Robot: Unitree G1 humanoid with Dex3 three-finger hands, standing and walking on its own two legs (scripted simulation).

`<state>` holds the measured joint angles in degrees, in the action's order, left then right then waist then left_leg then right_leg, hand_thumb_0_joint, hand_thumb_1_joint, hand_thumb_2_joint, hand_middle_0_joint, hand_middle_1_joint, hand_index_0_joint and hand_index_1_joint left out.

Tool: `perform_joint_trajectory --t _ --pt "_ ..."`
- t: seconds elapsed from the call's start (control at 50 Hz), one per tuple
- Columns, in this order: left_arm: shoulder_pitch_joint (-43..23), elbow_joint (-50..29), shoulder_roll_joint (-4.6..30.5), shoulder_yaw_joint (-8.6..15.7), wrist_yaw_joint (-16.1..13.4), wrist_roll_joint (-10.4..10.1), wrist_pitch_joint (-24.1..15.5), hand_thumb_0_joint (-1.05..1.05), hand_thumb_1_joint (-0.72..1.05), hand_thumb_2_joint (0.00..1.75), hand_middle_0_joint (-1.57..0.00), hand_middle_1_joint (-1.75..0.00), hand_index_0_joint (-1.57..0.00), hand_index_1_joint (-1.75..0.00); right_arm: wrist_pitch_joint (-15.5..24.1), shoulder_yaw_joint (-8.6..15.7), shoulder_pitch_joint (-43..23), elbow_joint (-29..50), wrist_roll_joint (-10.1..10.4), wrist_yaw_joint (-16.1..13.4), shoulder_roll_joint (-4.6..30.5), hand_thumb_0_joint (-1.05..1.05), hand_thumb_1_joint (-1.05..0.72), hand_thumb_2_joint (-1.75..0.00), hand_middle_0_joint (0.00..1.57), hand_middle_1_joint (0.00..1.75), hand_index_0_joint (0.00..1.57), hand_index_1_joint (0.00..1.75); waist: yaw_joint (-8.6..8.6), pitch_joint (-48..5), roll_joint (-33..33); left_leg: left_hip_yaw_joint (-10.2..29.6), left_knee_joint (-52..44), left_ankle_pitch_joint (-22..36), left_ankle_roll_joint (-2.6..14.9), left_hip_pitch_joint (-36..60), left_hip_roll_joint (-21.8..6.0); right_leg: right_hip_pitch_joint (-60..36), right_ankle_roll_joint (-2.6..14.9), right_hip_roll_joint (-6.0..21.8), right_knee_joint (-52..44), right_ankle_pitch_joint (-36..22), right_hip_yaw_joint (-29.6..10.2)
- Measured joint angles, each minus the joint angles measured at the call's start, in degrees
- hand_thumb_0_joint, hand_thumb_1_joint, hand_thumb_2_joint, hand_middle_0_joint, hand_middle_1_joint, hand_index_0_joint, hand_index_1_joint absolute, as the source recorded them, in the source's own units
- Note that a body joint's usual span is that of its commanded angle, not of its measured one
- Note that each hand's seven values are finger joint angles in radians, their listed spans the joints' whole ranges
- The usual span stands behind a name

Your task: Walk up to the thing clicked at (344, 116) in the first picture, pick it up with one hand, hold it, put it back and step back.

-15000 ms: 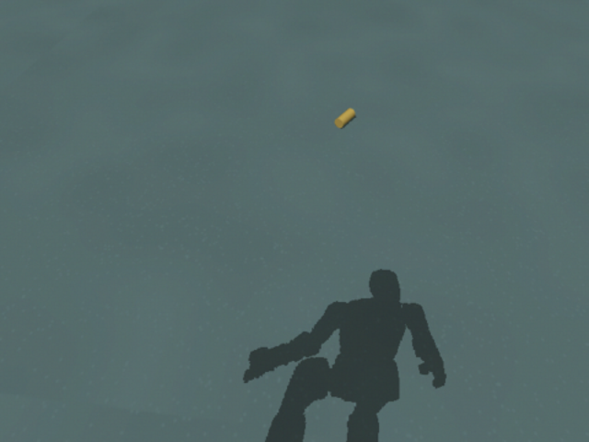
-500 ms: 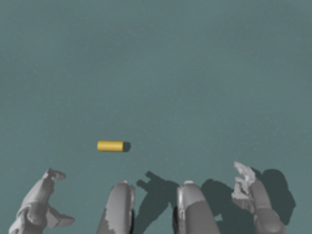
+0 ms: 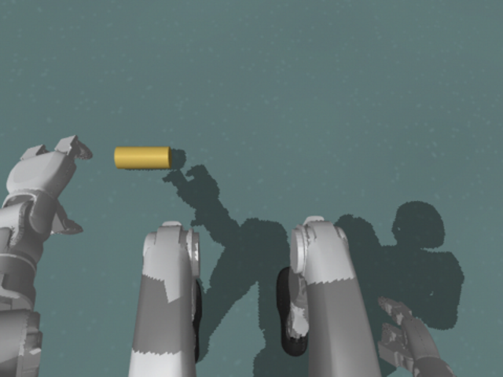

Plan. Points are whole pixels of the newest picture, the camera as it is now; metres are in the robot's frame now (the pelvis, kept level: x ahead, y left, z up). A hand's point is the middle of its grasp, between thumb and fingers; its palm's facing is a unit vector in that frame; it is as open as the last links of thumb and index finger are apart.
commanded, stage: rise first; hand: left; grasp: from above
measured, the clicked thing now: (144, 157) +0.52 +0.25 -0.39
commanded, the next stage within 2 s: none
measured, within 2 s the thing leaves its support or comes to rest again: neither
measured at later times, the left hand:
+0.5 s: hand (89, 177) +0.43 +0.31 -0.22, palm faces -0.50 -0.03 -0.87, open 13.9 cm
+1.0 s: hand (103, 170) +0.45 +0.30 -0.26, palm faces -0.48 -0.02 -0.88, open 13.5 cm
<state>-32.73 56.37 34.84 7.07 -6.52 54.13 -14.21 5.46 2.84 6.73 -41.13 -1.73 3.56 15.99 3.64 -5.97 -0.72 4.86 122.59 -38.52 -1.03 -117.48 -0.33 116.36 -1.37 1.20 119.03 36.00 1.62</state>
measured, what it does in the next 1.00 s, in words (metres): lowers itself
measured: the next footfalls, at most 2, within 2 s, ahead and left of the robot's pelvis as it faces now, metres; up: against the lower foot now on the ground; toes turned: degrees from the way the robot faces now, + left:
none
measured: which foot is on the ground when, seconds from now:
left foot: down 0.00-1.00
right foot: down 0.00-1.00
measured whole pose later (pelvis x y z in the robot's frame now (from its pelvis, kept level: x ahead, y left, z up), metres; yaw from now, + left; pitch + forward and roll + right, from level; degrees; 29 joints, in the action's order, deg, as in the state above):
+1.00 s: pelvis +0.01 +0.01 -0.08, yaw -3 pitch +35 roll -7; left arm -50.9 81.0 42.2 6.7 -23.8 76.2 -17.3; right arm 1.3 -0.8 7.1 -43.3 -8.6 8.1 15.5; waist 11.2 -3.0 1.0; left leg 6.8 137.9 -41.4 -0.4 -131.7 0.7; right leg 129.0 -2.7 1.0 132.4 38.5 2.4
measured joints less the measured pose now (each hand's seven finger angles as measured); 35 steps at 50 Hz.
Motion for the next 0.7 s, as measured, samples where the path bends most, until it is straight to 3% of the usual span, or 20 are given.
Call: perform_joint_trajectory --t 0.18,0.32,0.52,0.7 --pt "-6.20 8.54 3.22 -0.37 -5.12 8.72 -2.69 0.00 -0.51 1.02 -0.10 -1.01 -0.10 -1.01 -3.04 -1.10 1.88 -1.22 -1.43 1.16 0.04 0.00 -0.89 -0.90 0.20 0.30 0.21 0.30 3.21 0.43 0.50 0.77 5.42 0.13 0.55 -5.47 0.54 4.47 -0.44 0.10 4.42 -0.12 0.42" --pt "-10.24 13.49 4.49 -1.31 -8.63 14.05 -3.05 0.00 -0.51 1.03 -0.10 -0.96 -0.09 -0.97 -4.19 -1.60 1.65 -1.56 -2.71 2.16 -0.02 0.00 -0.90 -0.90 0.20 0.30 0.21 0.30 4.50 0.74 0.78 0.96 8.31 -0.27 0.98 -8.32 0.98 6.67 -0.83 0.31 6.88 0.49 0.44" --pt "-14.04 17.69 5.53 -2.24 -11.54 19.14 -3.71 0.00 -0.47 0.99 -0.13 -0.92 -0.12 -0.92 -4.67 -2.18 0.33 -1.41 -4.17 3.43 -0.62 0.00 -0.90 -0.90 0.20 0.30 0.21 0.30 5.28 1.28 1.15 1.13 11.26 -0.92 1.31 -11.08 1.26 8.96 -1.15 0.34 9.46 1.24 0.42" --pt "-16.33 21.23 6.49 -1.96 -14.11 21.66 -4.77 0.00 -0.43 0.94 -0.16 -0.89 -0.16 -0.89 -4.68 -2.96 -0.35 -1.65 -5.44 4.08 -0.83 0.00 -0.90 -0.90 0.20 0.30 0.21 0.30 6.10 1.63 1.57 1.50 13.34 -1.71 1.16 -12.74 1.22 10.71 -1.43 0.12 11.41 1.79 0.56"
